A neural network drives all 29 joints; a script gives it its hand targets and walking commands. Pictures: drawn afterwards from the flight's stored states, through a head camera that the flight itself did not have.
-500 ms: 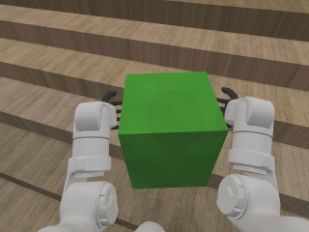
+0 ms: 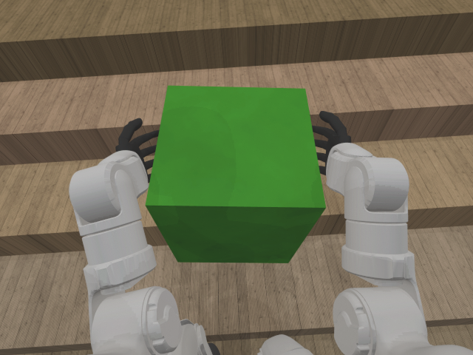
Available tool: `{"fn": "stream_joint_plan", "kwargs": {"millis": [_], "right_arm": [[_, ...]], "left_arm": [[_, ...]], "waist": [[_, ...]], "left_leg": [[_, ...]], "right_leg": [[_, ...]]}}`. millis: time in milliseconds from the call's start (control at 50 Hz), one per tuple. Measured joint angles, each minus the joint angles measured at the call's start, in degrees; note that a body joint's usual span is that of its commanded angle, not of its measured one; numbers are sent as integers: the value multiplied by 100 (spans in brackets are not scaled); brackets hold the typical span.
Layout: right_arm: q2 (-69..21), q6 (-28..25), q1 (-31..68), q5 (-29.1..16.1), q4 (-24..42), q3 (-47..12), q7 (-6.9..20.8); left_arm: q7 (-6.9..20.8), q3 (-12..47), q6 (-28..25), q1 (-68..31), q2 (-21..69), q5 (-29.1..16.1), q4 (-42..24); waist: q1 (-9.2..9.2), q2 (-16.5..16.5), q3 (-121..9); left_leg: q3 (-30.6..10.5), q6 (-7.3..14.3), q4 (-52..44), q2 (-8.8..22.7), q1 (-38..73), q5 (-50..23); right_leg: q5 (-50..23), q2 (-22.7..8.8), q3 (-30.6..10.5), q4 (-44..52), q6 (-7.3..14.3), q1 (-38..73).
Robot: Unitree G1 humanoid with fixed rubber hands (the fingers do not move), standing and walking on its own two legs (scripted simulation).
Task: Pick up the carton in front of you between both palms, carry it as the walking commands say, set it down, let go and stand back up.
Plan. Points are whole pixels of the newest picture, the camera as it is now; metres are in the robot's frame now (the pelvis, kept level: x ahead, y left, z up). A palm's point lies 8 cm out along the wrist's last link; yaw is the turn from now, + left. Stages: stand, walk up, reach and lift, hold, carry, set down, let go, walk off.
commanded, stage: carry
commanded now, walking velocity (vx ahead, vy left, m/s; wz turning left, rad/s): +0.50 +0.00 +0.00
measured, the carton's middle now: (234, 184) +0.38 -0.05 +0.06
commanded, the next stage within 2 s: none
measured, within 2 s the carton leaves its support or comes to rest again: neither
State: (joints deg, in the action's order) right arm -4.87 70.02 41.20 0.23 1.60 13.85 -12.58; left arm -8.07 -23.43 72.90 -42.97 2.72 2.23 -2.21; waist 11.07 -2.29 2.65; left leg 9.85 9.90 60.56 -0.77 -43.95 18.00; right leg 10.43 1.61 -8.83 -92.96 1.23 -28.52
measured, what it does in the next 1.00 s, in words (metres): climbs: right foot 0.16 m higher, then left foot 0.16 m higher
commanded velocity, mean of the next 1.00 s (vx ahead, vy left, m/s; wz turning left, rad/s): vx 0.32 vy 0.00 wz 0.00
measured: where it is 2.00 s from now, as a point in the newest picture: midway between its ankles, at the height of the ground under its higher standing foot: (195, 105)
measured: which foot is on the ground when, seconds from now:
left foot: down 0.00-0.38, up 0.40-0.78, down 0.80-1.00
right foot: up 0.00-0.30, down 0.32-0.80, up 0.82-1.00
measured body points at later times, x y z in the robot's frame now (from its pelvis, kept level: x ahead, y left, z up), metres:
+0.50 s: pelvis +0.31 -0.07 +0.20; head +0.33 -0.05 +0.64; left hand +0.66 +0.14 +0.34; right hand +0.72 -0.16 +0.35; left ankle +0.18 +0.05 -0.31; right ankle +0.32 -0.15 -0.49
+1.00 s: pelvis +0.60 -0.01 +0.37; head +0.67 -0.03 +0.81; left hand +1.03 +0.06 +0.50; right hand +0.97 -0.24 +0.49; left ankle +0.71 +0.07 -0.33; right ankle +0.54 -0.10 -0.15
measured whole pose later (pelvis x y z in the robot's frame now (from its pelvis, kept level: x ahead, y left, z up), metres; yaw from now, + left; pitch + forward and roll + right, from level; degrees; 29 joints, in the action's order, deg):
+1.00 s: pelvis +0.60 -0.01 +0.37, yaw -3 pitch +2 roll +3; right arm -3.0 71.1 47.7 -0.3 -4.0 16.3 -12.7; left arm -5.8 -26.5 73.5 -49.2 4.1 8.4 0.4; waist 9.8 -1.2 5.8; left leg 11.1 5.6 42.9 -1.0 -31.8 13.5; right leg 17.6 4.8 -2.8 -102.4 4.0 -43.2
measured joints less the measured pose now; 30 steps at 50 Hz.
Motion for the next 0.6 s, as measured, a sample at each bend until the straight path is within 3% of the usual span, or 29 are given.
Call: {"fn": "stream_joint_plan", "kwargs": {"millis": [40, 100, 160, 220, 260, 300, 340, 380, 400, 420, 440, 480, 500, 540, 600], "right_arm": [[-16, -82, -101, -145, -13, 78, -34], [86, -143, 19, -232, -185, 102, 27], [112, -181, 206, -219, -34, 12, 76], [134, -95, 353, -120, 46, 26, 138], [187, 101, 413, -26, -51, 114, 190], [285, 344, 483, 43, -232, 318, 265], [388, 525, 480, 76, -336, 525, 348], [424, 629, 434, 114, -313, 779, 435], [462, 644, 480, 160, -330, 889, 499], [501, 604, 570, 230, -398, 967, 576], [525, 544, 613, 315, -470, 1056, 674], [422, 510, 557, 498, -486, 1290, 767], [312, 495, 521, 590, -439, 1350, 774], [123, 430, 507, 732, -255, 1318, 767], [87, 341, 648, 852, 70, 1128, 702]], "left_arm": [[94, -92, -37, 88, 195, 225, -124], [160, 30, -103, 262, 286, 406, -307], [182, 174, -85, 289, 155, 353, -683], [152, 320, -5, 178, -1, 276, -723], [53, 461, 117, 44, -44, 296, -455], [-35, 604, 252, -147, -53, 285, -24], [-191, 794, 335, -299, -54, 223, 355], [-343, 960, 396, -445, -30, 148, 590], [-410, 989, 395, -527, 12, 136, 675], [-462, 1010, 341, -560, 45, 124, 715], [-471, 1056, 273, -516, 78, 26, 744], [-623, 1206, 165, -342, 106, -154, 837], [-641, 1202, 138, -269, 84, -219, 824], [-633, 1082, 76, -249, 8, -332, 711], [-587, 918, -71, -510, -106, -454, 591]], "waist": [[-1, -138, 70], [-241, -18, 72], [-394, 110, -65], [-465, 153, -353], [-558, 221, -506], [-762, 338, -637], [-1036, 462, -784], [-1444, 291, -814], [-1728, 238, -767], [-2008, 276, -682], [-2175, 377, -616], [-2356, 509, -609], [-2425, 493, -583], [-2460, 389, -470], [-2404, 296, -272]], "left_leg": [[-41, -304, -569, -101, 608, 215], [-75, -640, -1561, -21, 1511, 123], [-170, -672, -2387, 113, 2274, 48], [-363, -792, -3093, 316, 2986, 66], [-490, -897, -3766, 550, 3600, -19], [-488, -908, -4614, 847, 4226, -361], [-348, -817, -4746, 1171, 4359, -739], [-178, -807, -3564, 1340, 3812, -1582], [-373, -821, -2285, 1336, 3362, -2054], [-819, -889, -624, 1129, 2771, -1687], [-1280, -877, 1087, 768, 2140, -1296], [-1687, -734, 3637, 24, 1113, -655], [-1620, -667, 4282, -189, 735, -391], [-1376, -531, 4653, -356, 32, 0], [-1041, -436, 4127, -157, -911, 435]], "right_leg": [[76, 194, 117, -1081, 186, -856], [657, 108, 579, -1248, 320, -1915], [1489, -102, 897, -1661, 500, -2871], [2379, -269, 918, -2646, 677, -3901], [2427, -446, 1064, -2072, 720, -4292], [1735, -557, 1451, -221, 749, -4077], [1856, -366, 1848, 720, 833, -3246], [985, -29, 2032, 2332, 806, -1800], [1754, 145, 1955, 2956, 677, -1235], [1915, 244, 1899, 3104, 545, -1091], [1760, 283, 1900, 3221, 563, -977], [1574, 291, 1871, 3814, 509, -526], [1488, 290, 1781, 4188, 445, -249], [1287, 230, 1570, 4954, 279, 312], [1084, 69, 1348, 5888, 240, 1114]]}}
